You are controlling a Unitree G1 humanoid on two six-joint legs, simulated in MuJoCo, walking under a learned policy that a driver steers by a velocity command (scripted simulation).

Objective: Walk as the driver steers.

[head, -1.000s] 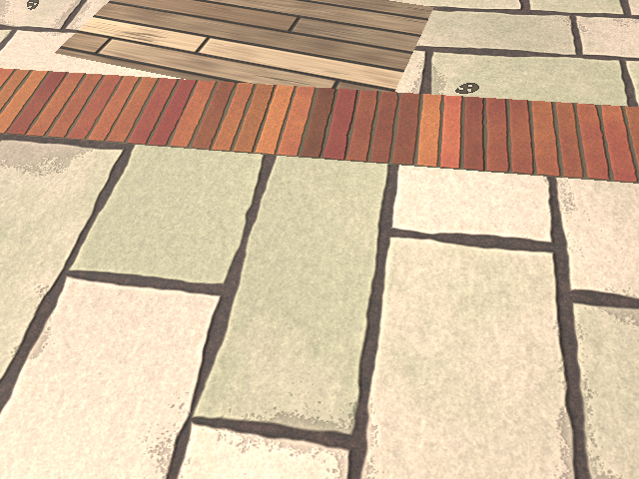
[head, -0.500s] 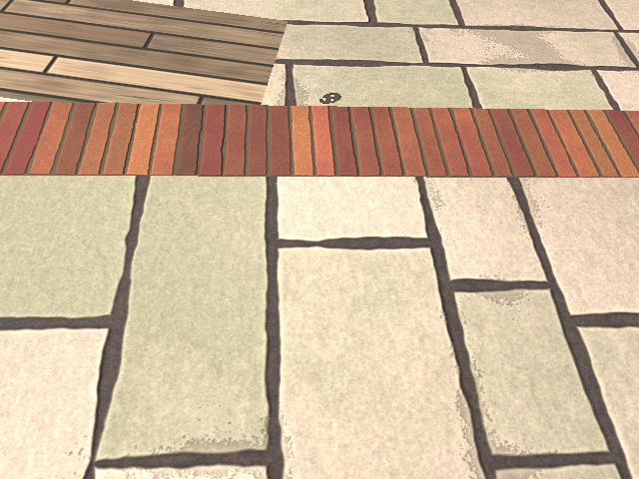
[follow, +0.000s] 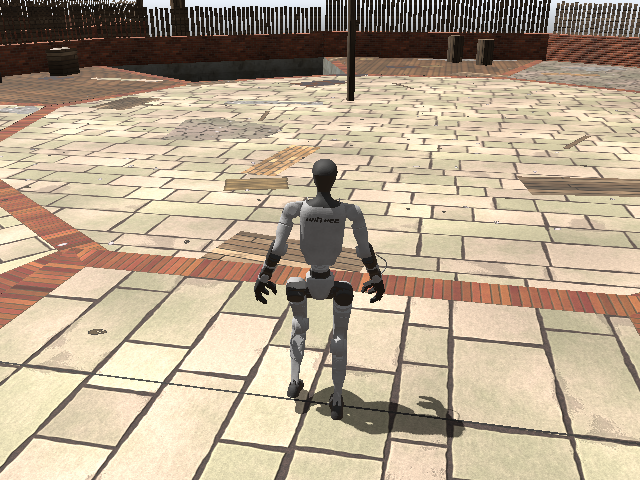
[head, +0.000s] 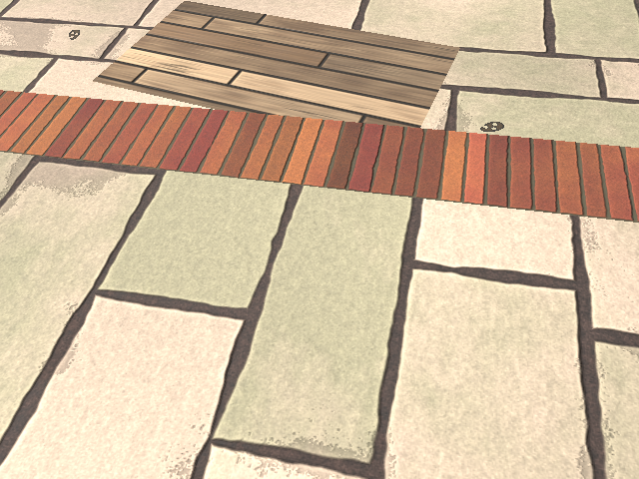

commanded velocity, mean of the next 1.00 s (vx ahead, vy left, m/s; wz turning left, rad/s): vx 0.44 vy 0.00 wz -0.04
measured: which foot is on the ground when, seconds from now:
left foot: up 0.00-0.34, down 0.36-0.92, up 0.94-1.00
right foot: down 0.00-0.36, up 0.38-0.90, down 0.92-1.00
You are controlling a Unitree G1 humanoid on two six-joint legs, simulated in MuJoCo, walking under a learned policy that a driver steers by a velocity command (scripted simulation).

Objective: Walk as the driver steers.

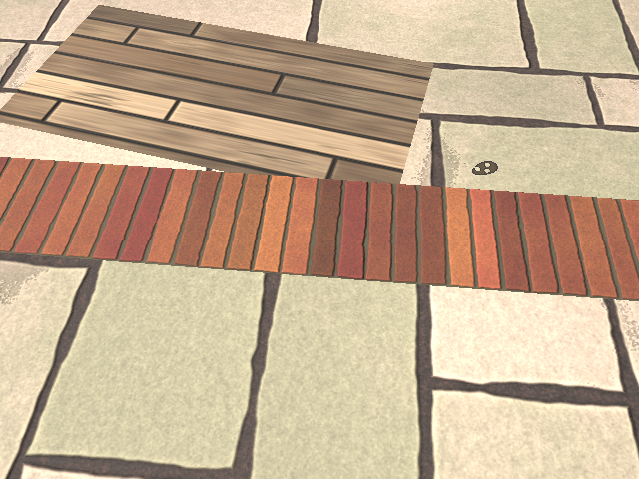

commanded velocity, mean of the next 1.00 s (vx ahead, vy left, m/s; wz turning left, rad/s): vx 0.17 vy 0.00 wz -0.12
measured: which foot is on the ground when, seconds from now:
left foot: up 0.00-0.42, down 0.44-0.84, up 0.86-1.00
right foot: down 0.00-0.46, up 0.48-0.82, down 0.84-1.00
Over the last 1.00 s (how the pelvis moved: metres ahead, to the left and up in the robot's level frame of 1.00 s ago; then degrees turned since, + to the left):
0.47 0.12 -0.03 -6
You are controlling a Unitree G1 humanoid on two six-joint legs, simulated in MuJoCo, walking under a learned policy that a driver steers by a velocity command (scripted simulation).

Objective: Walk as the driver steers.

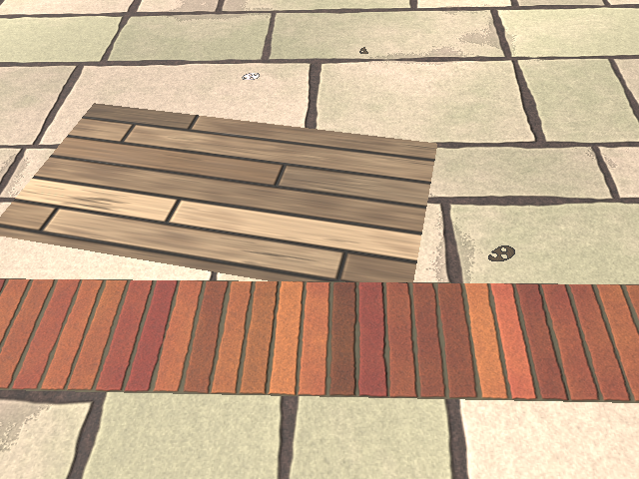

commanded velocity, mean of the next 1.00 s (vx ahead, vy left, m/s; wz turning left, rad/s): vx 0.48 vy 0.00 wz -0.02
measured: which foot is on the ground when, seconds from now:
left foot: up 0.00-0.26, down 0.28-0.84, up 0.86-1.00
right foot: down 0.00-0.30, up 0.32-0.82, down 0.84-1.00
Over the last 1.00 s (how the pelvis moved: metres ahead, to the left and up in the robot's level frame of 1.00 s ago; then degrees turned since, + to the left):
0.21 0.04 0.03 -4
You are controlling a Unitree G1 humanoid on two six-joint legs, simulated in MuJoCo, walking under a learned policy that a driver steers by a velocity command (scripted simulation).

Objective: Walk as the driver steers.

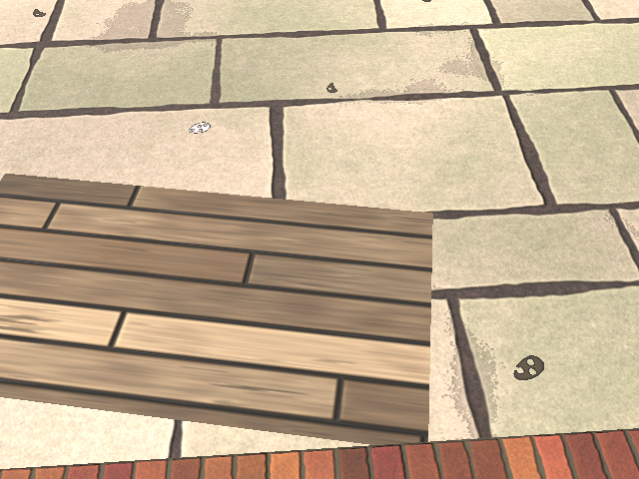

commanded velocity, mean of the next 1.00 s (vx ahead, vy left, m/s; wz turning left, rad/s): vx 0.50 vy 0.00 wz -0.29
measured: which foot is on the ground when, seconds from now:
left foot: up 0.00-0.32, down 0.34-0.90, up 0.92-1.00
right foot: down 0.00-0.34, up 0.36-0.86, down 0.88-1.00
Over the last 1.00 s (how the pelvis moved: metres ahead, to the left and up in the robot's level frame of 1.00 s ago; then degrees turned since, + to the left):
0.52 0.09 -0.01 -5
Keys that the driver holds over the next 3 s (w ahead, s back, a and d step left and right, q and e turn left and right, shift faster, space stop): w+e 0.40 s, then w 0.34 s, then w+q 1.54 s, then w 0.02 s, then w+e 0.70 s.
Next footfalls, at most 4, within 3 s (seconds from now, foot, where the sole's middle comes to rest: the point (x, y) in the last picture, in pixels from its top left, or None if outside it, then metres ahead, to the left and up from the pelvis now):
0.34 left None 0.37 0.11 -0.77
0.88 right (422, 475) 0.48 -0.17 -0.77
1.40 left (351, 348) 0.84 -0.04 -0.91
1.80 right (412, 273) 1.09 -0.22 -0.91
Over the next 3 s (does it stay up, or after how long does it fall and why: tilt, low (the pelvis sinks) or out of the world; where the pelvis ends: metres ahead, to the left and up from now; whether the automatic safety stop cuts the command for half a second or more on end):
stays up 1.46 0.11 -0.15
